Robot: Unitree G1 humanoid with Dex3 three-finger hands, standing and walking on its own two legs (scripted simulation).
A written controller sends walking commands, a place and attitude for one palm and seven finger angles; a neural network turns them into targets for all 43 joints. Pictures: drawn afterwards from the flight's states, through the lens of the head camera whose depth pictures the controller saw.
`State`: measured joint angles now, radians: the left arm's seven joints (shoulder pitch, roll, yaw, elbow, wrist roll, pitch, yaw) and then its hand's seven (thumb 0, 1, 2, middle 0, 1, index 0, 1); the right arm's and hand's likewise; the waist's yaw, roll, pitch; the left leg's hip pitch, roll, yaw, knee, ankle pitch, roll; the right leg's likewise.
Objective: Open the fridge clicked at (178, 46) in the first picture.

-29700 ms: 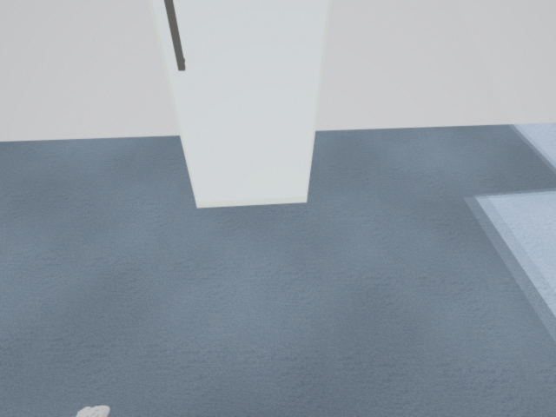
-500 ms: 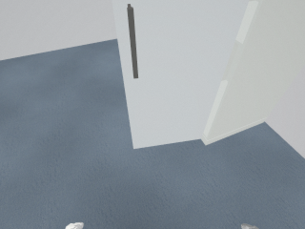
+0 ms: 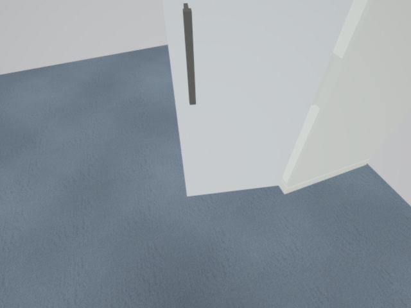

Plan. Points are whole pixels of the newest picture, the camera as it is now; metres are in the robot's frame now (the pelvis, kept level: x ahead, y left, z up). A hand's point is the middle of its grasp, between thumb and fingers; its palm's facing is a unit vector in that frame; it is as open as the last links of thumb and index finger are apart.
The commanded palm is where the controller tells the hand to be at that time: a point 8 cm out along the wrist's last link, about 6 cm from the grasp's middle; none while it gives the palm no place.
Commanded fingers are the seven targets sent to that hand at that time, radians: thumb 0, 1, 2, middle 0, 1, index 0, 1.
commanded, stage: let the arm hang, fingers relaxed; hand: left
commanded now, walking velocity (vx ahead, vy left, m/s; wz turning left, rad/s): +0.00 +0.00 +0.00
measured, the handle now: (189, 59) +0.71 +0.09 +0.11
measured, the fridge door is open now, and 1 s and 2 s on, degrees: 77 77 77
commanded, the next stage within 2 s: look to check the result in 0.34 s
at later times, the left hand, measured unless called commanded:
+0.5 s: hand out of the picture +0.12 +0.23 -0.15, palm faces -0.05 -0.95 -0.31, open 7.4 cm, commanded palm none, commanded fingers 0.00 0.90 0.90 -0.20 -0.30 -0.20 -0.30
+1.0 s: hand out of the picture +0.12 +0.22 -0.16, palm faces -0.04 -0.95 -0.30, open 7.4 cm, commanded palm none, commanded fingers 0.00 0.90 0.90 -0.20 -0.30 -0.20 -0.30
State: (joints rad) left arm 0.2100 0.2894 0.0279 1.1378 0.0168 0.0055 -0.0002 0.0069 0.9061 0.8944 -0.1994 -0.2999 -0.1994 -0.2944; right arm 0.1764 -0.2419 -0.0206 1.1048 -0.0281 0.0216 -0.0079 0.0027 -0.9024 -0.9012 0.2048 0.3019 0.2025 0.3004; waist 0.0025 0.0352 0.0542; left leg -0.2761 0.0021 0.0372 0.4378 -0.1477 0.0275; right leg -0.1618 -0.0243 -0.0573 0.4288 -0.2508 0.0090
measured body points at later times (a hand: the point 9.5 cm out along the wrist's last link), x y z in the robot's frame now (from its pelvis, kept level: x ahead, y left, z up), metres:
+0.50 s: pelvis +0.03 -0.01 +0.01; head +0.05 -0.01 +0.46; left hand +0.12 +0.28 -0.13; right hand +0.11 -0.31 -0.13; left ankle +0.06 +0.10 -0.74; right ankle -0.01 -0.13 -0.74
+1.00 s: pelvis +0.05 -0.02 +0.01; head +0.07 -0.02 +0.46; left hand +0.12 +0.27 -0.13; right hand +0.12 -0.30 -0.13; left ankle +0.06 +0.10 -0.74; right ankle -0.01 -0.13 -0.74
